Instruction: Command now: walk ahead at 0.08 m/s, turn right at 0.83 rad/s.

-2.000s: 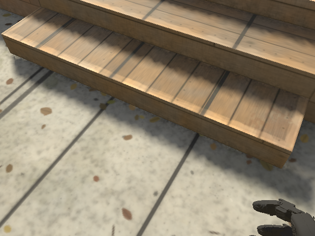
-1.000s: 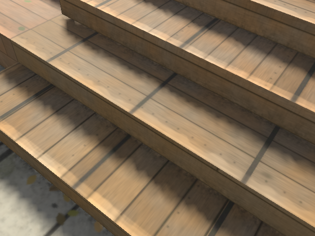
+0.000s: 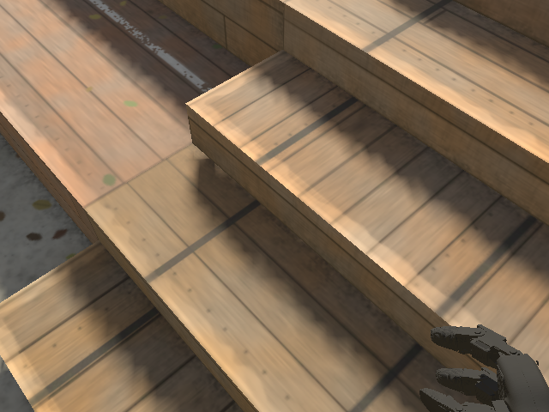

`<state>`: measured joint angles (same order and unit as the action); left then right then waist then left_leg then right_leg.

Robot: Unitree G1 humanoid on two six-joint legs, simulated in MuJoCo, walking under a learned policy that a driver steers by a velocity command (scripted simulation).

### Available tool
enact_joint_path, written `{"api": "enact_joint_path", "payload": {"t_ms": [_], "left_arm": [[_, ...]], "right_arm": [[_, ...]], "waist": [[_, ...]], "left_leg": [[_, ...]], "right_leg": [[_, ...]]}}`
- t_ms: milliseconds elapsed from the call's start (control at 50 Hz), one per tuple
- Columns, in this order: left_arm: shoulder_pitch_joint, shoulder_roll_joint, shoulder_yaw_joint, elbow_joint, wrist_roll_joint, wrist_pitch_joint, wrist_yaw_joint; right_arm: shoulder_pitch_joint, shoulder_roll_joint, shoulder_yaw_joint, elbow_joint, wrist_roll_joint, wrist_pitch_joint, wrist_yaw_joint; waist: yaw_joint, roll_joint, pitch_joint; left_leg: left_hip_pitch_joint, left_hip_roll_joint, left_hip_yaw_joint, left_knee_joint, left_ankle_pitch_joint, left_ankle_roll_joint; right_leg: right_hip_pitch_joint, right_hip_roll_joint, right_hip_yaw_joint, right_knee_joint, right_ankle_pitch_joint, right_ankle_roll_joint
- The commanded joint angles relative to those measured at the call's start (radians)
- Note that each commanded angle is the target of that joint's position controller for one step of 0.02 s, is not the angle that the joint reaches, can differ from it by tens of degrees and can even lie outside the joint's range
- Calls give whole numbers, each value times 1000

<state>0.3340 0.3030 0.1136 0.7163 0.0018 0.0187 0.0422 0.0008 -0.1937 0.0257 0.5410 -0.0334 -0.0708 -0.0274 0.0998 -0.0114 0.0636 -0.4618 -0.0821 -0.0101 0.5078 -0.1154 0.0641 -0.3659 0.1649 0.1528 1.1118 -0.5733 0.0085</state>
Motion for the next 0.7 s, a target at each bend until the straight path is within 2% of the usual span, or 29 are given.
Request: {"api": "enact_joint_path", "payload": {"t_ms": [20, 40, 60, 80, 120, 140, 200, 220, 260, 280, 300, 320, 340, 360, 380, 400, 420, 440, 460, 480, 500, 520, 540, 560, 600, 640, 700], "left_arm": [[138, 87, 11, -67, 46, 35, 1], [51, 99, 18, -101, 50, 45, -13], [9, 99, 20, -123, 42, 60, -24], [-33, 87, 15, -151, 36, 74, -25], [-60, 57, 6, -176, 31, 86, -23], [-58, 42, 4, -181, 33, 89, -19], [-115, 58, 4, -224, 26, 96, -26], [-142, 59, 0, -240, 24, 99, -30], [-173, 35, -14, -256, 15, 97, -42], [-159, 12, -24, -250, 4, 95, -44], [-163, 16, -26, -247, -14, 91, -46], [-161, 26, -22, -237, -21, 85, -46], [-139, 31, -18, -217, -12, 75, -40], [-107, 37, -12, -193, -5, 63, -37], [-81, 55, -6, -173, 6, 39, -34], [-71, 145, 5, -210, 9, 22, -33], [-68, 245, 40, -262, 19, 18, -14], [-119, 255, 49, -255, 36, 23, -2], [-196, 204, 30, -256, 41, 29, 6], [-266, 148, 10, -266, 37, 28, 7], [-271, 103, -6, -265, 18, 22, 8], [-257, 75, -14, -263, 12, 18, 9], [-205, 76, -12, -250, 20, 13, 9], [-167, 87, -5, -238, 26, 8, 10], [-137, 97, 4, -221, 26, 9, 20], [-121, 98, 6, -216, 33, 16, 28], [-148, 101, 10, -223, 38, 21, 32]], "right_arm": [[49, -55, -37, -101, -3, 10, -23], [26, -35, -27, -98, -1, 18, -26], [20, -63, -36, -82, -5, 22, -31], [45, -96, -47, -62, -11, 23, -37], [92, -115, -56, -31, -14, 20, -39], [103, -121, -60, -28, -19, 16, -38], [106, -129, -68, -24, -19, 17, -35], [110, -139, -72, -20, -18, 18, -36], [111, -161, -82, -15, -19, 23, -34], [85, -170, -87, -21, -20, 28, -27], [101, -186, -95, -18, -19, 36, -18], [133, -198, -104, -8, -20, 46, -8], [145, -199, -109, -1, -13, 62, -1], [176, -193, -113, 17, 0, 81, 6], [242, -176, -119, 48, 6, 102, 16], [275, -100, -101, 13, -4, 121, 27], [162, -107, -94, -67, -19, 123, 22], [57, -105, -89, -96, -10, 108, 11], [29, -119, -95, -82, -1, 93, 9], [54, -112, -93, -55, 2, 82, 12], [88, -120, -96, -35, -2, 84, 16], [98, -124, -98, -30, -8, 88, 19], [88, -122, -94, -38, -9, 89, 20], [70, -109, -86, -48, -10, 88, 21], [47, -74, -68, -64, -6, 92, 23], [20, -61, -52, -86, -1, 94, 22], [21, -52, -36, -111, 13, 95, 17]], "waist": [[-39, 87, -313], [-44, 83, -220], [-46, 96, -158], [-55, 88, -143], [-57, 69, -165], [-60, 86, -186], [-59, 128, -183], [-62, 134, -174], [-64, 160, -169], [-54, 198, -179], [-73, 242, -181], [-94, 267, -189], [-91, 262, -208], [-86, 202, -201], [-83, 16, -133], [-112, -278, -51], [-28, -324, -157], [-7, -281, -153], [-50, -224, -70], [-89, -218, -47], [-104, -205, -60], [-106, -157, -89], [-101, -97, -104], [-86, -71, -132], [-71, -82, -174], [-58, -98, -196], [-74, -124, -204]], "left_leg": [[365, 479, -427, -157, 225, 233], [257, 384, -317, -214, 67, 191], [177, 349, -226, -231, 91, 179], [158, 348, -182, -226, 133, 179], [182, 348, -129, -202, 163, 183], [193, 362, -114, -184, 197, 198], [208, 395, -59, -174, 88, 185], [215, 401, -37, -174, 49, 171], [211, 398, 41, -150, 41, 128], [160, 374, 113, -126, 54, 98], [151, 379, 139, -115, 43, 87], [175, 400, 136, -94, 20, 80], [178, 423, 135, -53, -1, 61], [165, 402, 175, 29, -79, 16], [71, 331, 250, 248, -258, -51], [-275, 230, 254, 585, -536, -157], [-325, 159, 80, 788, -477, -215], [-335, 156, 8, 931, -410, -211], [-348, 155, -12, 953, -292, -201], [-347, 145, 15, 1012, -209, -186], [-321, 134, 32, 1054, -160, -171], [-309, 118, 28, 1073, -149, -156], [-333, 111, 20, 1024, -161, -141], [-357, 98, 20, 990, -171, -127], [-373, 70, 19, 911, -196, -104], [-362, 53, 7, 800, -262, -88], [-220, 37, -25, 557, -349, -70]], "right_leg": [[-226, -109, -114, 458, 43, 77], [-222, -124, -112, 444, 101, 95], [-212, -134, -118, 441, 128, 102], [-218, -138, -127, 474, 143, 98], [-241, -145, -129, 494, 168, 89], [-245, -135, -139, 569, 168, 84], [-284, -162, -115, 533, 184, 71], [-282, -174, -119, 457, 183, 66], [-205, -205, -146, 190, 140, 45], [-74, -208, -173, 14, 96, 22], [1, -201, -194, -142, 75, 2], [44, -192, -221, -252, 101, -10], [107, -171, -267, -350, 182, -20], [163, -138, -287, -480, 221, -28], [202, -125, -186, -649, 260, -29], [238, -358, 232, -677, 573, -88], [214, -526, 438, -733, 1033, -246], [127, -497, 454, -787, 776, -308], [51, -410, 322, -775, 587, -284], [33, -339, 241, -712, 619, -263], [24, -314, 198, -647, 768, -254], [39, -299, 192, -611, 834, -249], [95, -297, 220, -590, 851, -241], [168, -306, 254, -574, 898, -243], [250, -307, 293, -561, 979, -252], [286, -310, 338, -574, 1006, -254], [238, -290, 370, -590, 1029, -221]]}}
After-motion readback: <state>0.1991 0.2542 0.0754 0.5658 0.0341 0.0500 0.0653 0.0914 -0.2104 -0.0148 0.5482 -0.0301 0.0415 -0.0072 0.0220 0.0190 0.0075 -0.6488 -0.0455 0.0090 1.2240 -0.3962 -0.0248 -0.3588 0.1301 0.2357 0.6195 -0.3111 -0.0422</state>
